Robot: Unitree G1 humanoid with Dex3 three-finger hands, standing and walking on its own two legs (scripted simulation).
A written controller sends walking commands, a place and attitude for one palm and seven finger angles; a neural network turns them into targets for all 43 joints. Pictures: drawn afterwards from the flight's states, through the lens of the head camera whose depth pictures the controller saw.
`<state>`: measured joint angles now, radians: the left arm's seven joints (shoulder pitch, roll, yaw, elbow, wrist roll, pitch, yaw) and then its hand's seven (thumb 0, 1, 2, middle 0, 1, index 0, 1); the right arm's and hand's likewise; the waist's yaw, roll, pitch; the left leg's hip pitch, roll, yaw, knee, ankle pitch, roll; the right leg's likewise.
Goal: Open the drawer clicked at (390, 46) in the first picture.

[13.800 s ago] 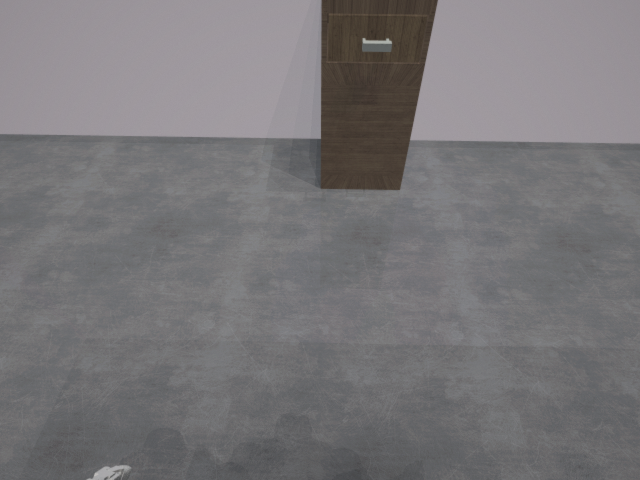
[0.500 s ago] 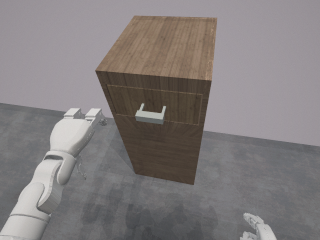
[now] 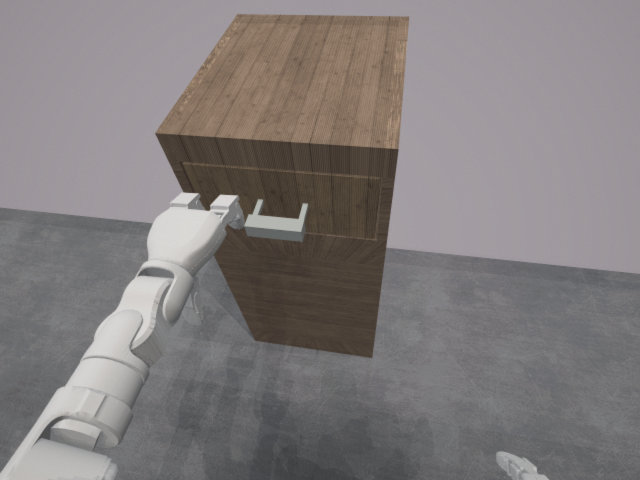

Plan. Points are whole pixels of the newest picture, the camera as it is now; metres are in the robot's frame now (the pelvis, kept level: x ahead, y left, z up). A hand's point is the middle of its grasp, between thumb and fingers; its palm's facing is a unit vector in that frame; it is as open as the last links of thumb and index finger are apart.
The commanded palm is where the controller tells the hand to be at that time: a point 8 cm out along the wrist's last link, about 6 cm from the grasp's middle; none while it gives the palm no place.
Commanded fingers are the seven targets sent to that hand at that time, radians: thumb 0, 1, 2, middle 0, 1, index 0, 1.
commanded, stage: move the hooked fingers above the handle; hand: left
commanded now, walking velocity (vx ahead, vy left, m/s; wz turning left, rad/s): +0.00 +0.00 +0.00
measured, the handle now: (278, 217) +0.54 +0.13 -0.05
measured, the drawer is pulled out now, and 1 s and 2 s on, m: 0.00 0.00 0.00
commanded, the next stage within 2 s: lower the fingers behind the handle in 1.76 s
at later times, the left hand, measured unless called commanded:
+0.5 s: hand (240, 236) +0.43 +0.16 +0.03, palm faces -0.03 -0.02 -1.00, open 13.9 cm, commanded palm +0.42 +0.17 +0.08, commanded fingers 0.00 -0.50 0.30 -0.30 -1.20 -0.30 -1.20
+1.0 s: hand (269, 214) +0.50 +0.13 +0.00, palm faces -0.04 -0.01 -1.00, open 13.8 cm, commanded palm +0.49 +0.15 +0.06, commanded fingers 0.00 -0.50 0.30 -0.30 -1.20 -0.30 -1.20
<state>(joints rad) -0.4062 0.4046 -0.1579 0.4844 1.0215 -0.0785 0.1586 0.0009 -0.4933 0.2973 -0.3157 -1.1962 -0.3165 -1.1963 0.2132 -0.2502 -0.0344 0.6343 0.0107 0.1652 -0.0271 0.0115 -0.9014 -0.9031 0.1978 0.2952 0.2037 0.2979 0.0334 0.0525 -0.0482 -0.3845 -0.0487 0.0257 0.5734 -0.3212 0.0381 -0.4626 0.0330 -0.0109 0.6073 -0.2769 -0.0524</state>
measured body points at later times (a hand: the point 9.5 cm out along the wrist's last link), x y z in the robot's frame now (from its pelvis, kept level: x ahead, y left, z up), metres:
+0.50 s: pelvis +0.01 -0.01 -0.01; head +0.07 -0.03 +0.44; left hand +0.43 +0.16 +0.08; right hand +0.10 -0.27 -0.15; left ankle -0.02 +0.10 -0.73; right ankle +0.01 -0.09 -0.73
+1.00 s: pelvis +0.00 +0.00 -0.02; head +0.11 -0.02 +0.42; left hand +0.50 +0.13 +0.05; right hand +0.00 -0.27 -0.16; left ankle -0.02 +0.10 -0.73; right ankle +0.01 -0.09 -0.73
